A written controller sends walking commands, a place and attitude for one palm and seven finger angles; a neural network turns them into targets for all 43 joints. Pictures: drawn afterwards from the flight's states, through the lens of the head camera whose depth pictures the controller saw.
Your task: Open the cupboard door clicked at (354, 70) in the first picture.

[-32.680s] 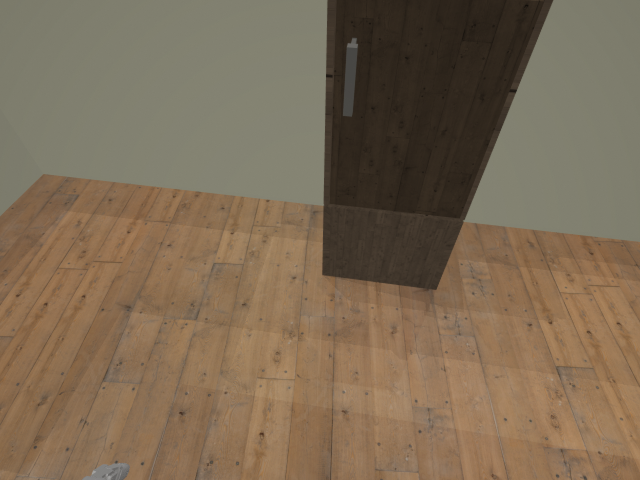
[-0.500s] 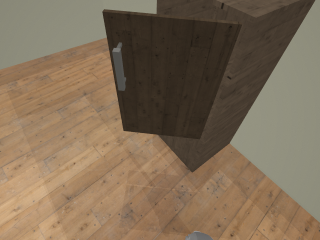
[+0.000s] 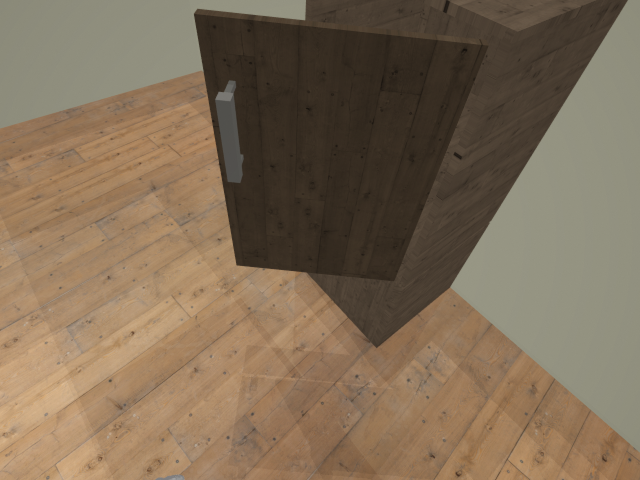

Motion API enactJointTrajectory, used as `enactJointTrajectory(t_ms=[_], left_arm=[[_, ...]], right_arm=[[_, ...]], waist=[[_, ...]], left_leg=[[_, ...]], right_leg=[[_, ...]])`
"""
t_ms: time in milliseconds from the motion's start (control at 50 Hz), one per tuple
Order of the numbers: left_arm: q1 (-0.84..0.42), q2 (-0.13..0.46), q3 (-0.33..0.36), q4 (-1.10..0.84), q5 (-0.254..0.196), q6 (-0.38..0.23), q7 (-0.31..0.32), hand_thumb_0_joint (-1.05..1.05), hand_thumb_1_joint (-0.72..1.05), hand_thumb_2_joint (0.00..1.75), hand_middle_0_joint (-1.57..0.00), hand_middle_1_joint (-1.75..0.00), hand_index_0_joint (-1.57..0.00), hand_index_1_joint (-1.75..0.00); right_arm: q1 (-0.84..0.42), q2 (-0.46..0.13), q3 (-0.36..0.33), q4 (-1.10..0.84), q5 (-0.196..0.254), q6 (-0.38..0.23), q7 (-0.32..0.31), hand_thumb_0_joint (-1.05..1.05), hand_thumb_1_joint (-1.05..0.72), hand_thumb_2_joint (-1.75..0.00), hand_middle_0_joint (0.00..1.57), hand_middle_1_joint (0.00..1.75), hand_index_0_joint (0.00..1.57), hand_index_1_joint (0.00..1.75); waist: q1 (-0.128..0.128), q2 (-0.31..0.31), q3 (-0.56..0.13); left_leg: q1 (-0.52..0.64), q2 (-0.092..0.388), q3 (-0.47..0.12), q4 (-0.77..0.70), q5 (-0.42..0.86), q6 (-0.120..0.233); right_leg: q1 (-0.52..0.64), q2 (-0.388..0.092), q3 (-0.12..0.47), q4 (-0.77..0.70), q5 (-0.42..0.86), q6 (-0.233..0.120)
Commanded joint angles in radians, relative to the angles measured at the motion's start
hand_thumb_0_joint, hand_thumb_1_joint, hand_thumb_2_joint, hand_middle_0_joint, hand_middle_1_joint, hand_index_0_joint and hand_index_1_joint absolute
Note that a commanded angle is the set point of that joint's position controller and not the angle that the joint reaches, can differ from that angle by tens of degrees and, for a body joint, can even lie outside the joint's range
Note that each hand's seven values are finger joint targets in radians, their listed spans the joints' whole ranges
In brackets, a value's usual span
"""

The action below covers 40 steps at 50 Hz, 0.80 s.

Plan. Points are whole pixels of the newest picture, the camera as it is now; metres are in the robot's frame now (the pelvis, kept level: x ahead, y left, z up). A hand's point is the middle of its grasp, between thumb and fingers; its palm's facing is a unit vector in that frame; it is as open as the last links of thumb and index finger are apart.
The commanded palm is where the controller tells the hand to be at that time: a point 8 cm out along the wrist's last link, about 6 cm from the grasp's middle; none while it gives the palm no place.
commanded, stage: come to a stop and stand still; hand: left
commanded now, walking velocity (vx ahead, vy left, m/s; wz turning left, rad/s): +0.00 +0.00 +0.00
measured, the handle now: (233, 133) +0.60 +0.18 +0.08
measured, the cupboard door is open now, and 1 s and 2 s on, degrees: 46 46 46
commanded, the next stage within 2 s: look again from close up in 0.38 s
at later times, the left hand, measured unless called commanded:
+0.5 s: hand out of the picture +0.00 +0.19 -0.15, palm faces -0.03 -0.97 -0.25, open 7.4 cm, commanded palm none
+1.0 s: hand out of the picture +0.04 +0.14 -0.15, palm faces -0.03 -0.97 -0.25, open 7.3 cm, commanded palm none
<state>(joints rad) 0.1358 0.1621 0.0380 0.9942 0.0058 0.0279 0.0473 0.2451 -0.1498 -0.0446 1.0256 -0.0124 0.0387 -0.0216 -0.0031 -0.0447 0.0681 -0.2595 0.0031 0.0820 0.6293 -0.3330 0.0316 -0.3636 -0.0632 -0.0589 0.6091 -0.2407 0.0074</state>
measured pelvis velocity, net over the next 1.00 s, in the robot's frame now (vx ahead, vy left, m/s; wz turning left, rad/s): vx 0.02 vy -0.04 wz -0.03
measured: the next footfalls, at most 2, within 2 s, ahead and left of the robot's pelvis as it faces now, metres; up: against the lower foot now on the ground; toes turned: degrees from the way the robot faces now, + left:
none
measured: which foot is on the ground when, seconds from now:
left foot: down 0.00-1.00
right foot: down 0.00-1.00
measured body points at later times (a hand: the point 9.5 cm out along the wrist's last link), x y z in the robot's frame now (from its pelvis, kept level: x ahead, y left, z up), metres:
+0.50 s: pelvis +0.00 +0.01 +0.01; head +0.01 -0.02 +0.46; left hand +0.00 +0.25 -0.13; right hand +0.02 -0.22 -0.16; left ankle -0.01 +0.09 -0.72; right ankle +0.02 -0.12 -0.72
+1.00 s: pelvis +0.02 -0.04 +0.02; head +0.03 -0.07 +0.46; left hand +0.04 +0.20 -0.13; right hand -0.01 -0.25 -0.16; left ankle -0.01 +0.09 -0.72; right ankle +0.02 -0.12 -0.72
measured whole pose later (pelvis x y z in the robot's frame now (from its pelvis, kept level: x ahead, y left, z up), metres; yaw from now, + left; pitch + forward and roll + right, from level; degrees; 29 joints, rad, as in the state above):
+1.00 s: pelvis +0.02 -0.04 +0.02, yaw -2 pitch +0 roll +1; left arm 0.24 0.15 -0.01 1.12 0.01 -0.02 0.03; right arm 0.31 -0.16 0.02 1.14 -0.02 -0.02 -0.03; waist -0.01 0.04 0.03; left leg -0.13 0.02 0.11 0.40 -0.26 -0.01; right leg -0.23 0.01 -0.06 0.47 -0.24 -0.06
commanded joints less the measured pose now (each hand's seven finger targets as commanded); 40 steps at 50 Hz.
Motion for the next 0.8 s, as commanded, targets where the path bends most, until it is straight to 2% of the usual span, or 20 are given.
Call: enactJointTrajectory(t_ms=[0,20,40,60,80,100,140,160,180,280,320,380,560,580,640,680,720,780], left_arm=[[0.088,0.114,-0.002,-0.071,0.028,0.011,-0.004,0.00,0.90,0.90,-0.20,-0.30,-0.20,-0.30],[0.085,0.105,0.000,-0.066,0.029,0.007,-0.013,0.00,0.90,0.90,-0.20,-0.30,-0.20,-0.30],[0.098,0.095,-0.002,-0.066,0.024,0.000,-0.018,0.00,0.90,0.90,-0.20,-0.30,-0.20,-0.30],[0.114,0.088,-0.006,-0.062,0.020,-0.007,-0.021,0.00,0.90,0.90,-0.20,-0.30,-0.20,-0.30],[0.129,0.086,-0.010,-0.056,0.018,-0.013,-0.022,0.00,0.90,0.90,-0.20,-0.30,-0.20,-0.30],[0.127,0.096,-0.012,-0.046,0.019,-0.020,-0.026,0.00,0.90,0.90,-0.20,-0.30,-0.20,-0.30],[0.147,0.117,-0.018,-0.035,0.016,-0.026,-0.025,0.00,0.90,0.90,-0.20,-0.30,-0.20,-0.30],[0.142,0.119,-0.018,-0.028,0.016,-0.028,-0.025,0.00,0.90,0.90,-0.20,-0.30,-0.20,-0.30],[0.141,0.114,-0.020,-0.025,0.017,-0.029,-0.024,0.00,0.90,0.90,-0.20,-0.30,-0.20,-0.30],[0.152,0.124,-0.026,-0.006,0.017,-0.034,-0.024,0.00,0.90,0.90,-0.20,-0.30,-0.20,-0.30],[0.161,0.127,-0.025,0.006,0.017,-0.038,-0.023,0.00,0.90,0.90,-0.20,-0.30,-0.20,-0.30],[0.164,0.123,-0.030,0.025,0.014,-0.041,-0.023,0.00,0.90,0.90,-0.20,-0.30,-0.20,-0.30],[0.161,0.110,-0.031,0.073,0.007,-0.052,-0.018,0.00,0.90,0.90,-0.20,-0.30,-0.20,-0.30],[0.161,0.108,-0.032,0.080,0.006,-0.052,-0.017,0.00,0.90,0.90,-0.20,-0.30,-0.20,-0.30],[0.160,0.109,-0.032,0.089,0.006,-0.055,-0.015,0.00,0.90,0.90,-0.20,-0.30,-0.20,-0.30],[0.159,0.103,-0.032,0.095,0.004,-0.054,-0.015,0.00,0.90,0.90,-0.20,-0.30,-0.20,-0.30],[0.157,0.101,-0.033,0.098,0.005,-0.055,-0.014,0.00,0.90,0.90,-0.20,-0.30,-0.20,-0.30],[0.157,0.100,-0.033,0.099,0.003,-0.055,-0.014,0.00,0.90,0.90,-0.20,-0.30,-0.20,-0.30]], right_arm=[[-0.021,-0.140,-0.011,-0.186,-0.015,-0.033,0.000,0.00,-0.90,-0.90,0.20,0.30,0.20,0.30],[-0.001,-0.143,-0.011,-0.189,-0.017,-0.037,-0.005,0.00,-0.90,-0.90,0.20,0.30,0.20,0.30],[0.016,-0.146,-0.008,-0.192,-0.016,-0.043,-0.009,0.00,-0.90,-0.90,0.20,0.30,0.20,0.30],[0.017,-0.153,-0.005,-0.194,-0.013,-0.049,-0.010,0.00,-0.90,-0.90,0.20,0.30,0.20,0.30],[0.013,-0.157,-0.002,-0.198,-0.009,-0.053,-0.010,0.00,-0.90,-0.90,0.20,0.30,0.20,0.30],[0.012,-0.140,0.003,-0.193,-0.009,-0.059,-0.011,0.00,-0.90,-0.90,0.20,0.30,0.20,0.30],[0.028,-0.146,0.006,-0.186,-0.005,-0.067,-0.007,0.00,-0.90,-0.90,0.20,0.30,0.20,0.30],[0.032,-0.156,0.004,-0.178,-0.005,-0.063,-0.006,0.00,-0.90,-0.90,0.20,0.30,0.20,0.30],[0.036,-0.163,0.001,-0.172,-0.005,-0.062,-0.005,0.00,-0.90,-0.90,0.20,0.30,0.20,0.30],[0.036,-0.166,0.011,-0.130,-0.007,-0.067,0.000,0.00,-0.90,-0.90,0.20,0.30,0.20,0.30],[0.034,-0.165,0.014,-0.113,-0.007,-0.071,0.000,0.00,-0.90,-0.90,0.20,0.30,0.20,0.30],[0.043,-0.160,0.024,-0.083,-0.006,-0.073,-0.001,0.00,-0.90,-0.90,0.20,0.30,0.20,0.30],[0.089,-0.127,0.042,0.014,-0.004,-0.083,-0.007,0.00,-0.90,-0.90,0.20,0.30,0.20,0.30],[0.092,-0.122,0.043,0.025,-0.004,-0.083,-0.008,0.00,-0.90,-0.90,0.20,0.30,0.20,0.30],[0.106,-0.114,0.046,0.046,-0.003,-0.083,-0.009,0.00,-0.90,-0.90,0.20,0.30,0.20,0.30],[0.112,-0.105,0.047,0.060,-0.003,-0.081,-0.010,0.00,-0.90,-0.90,0.20,0.30,0.20,0.30],[0.122,-0.098,0.048,0.072,-0.003,-0.078,-0.011,0.00,-0.90,-0.90,0.20,0.30,0.20,0.30],[0.132,-0.093,0.049,0.083,-0.004,-0.077,-0.011,0.00,-0.90,-0.90,0.20,0.30,0.20,0.30]], waist=[[0.017,0.373,0.022],[0.011,0.290,0.039],[0.016,0.198,0.017],[0.023,0.141,-0.004],[0.027,0.118,-0.011],[0.025,0.123,0.000],[0.009,0.127,-0.018],[0.003,0.038,-0.028],[0.000,-0.016,-0.034],[-0.006,0.026,-0.005],[-0.003,0.049,-0.021],[-0.003,0.029,-0.015],[0.001,0.036,-0.041],[0.003,0.049,-0.031],[0.004,0.035,-0.036],[0.003,0.045,-0.022],[0.003,0.020,-0.014],[0.002,0.031,-0.017]], left_leg=[[-0.167,0.207,-0.210,-0.336,0.012,0.048],[-0.146,0.212,-0.224,-0.331,0.093,0.056],[-0.104,0.225,-0.224,-0.318,0.157,0.067],[-0.075,0.225,-0.212,-0.299,0.193,0.073],[-0.059,0.208,-0.190,-0.280,0.200,0.067],[-0.045,0.174,-0.169,-0.272,0.221,0.055],[-0.012,0.145,-0.171,-0.310,0.121,0.028],[0.006,0.146,-0.165,-0.306,0.080,0.030],[0.017,0.142,-0.156,-0.307,0.045,0.033],[0.018,0.128,-0.154,-0.368,-0.040,0.028],[0.037,0.124,-0.143,-0.366,-0.005,0.027],[0.040,0.120,-0.136,-0.368,0.016,0.024],[0.075,0.110,-0.100,-0.335,0.164,0.012],[0.071,0.111,-0.099,-0.338,0.162,0.011],[0.072,0.110,-0.091,-0.324,0.183,0.008],[0.069,0.111,-0.088,-0.326,0.170,0.005],[0.065,0.110,-0.084,-0.319,0.164,0.003],[0.069,0.108,-0.079,-0.318,0.154,-0.001]], right_leg=[[-0.002,0.041,-0.022,0.150,-0.163,-0.030],[-0.022,0.041,-0.005,0.159,-0.141,-0.030],[-0.016,0.033,0.010,0.138,-0.135,-0.033],[0.004,0.026,0.023,0.086,-0.108,-0.032],[0.029,0.020,0.036,0.017,-0.061,-0.033],[0.040,0.016,0.060,-0.042,-0.016,-0.040],[0.042,0.001,0.101,-0.091,-0.012,-0.053],[0.044,0.004,0.100,-0.095,0.001,-0.048],[0.046,-0.004,0.106,-0.112,0.008,-0.045],[0.045,-0.015,0.121,-0.149,-0.010,-0.045],[0.059,-0.022,0.118,-0.153,0.012,-0.045],[0.070,-0.031,0.124,-0.169,0.018,-0.045],[0.128,-0.048,0.130,-0.184,0.095,-0.051],[0.126,-0.049,0.129,-0.187,0.090,-0.052],[0.148,-0.052,0.133,-0.191,0.128,-0.057],[0.144,-0.051,0.133,-0.199,0.118,-0.059],[0.147,-0.053,0.132,-0.207,0.121,-0.061],[0.148,-0.052,0.136,-0.215,0.110,-0.064]])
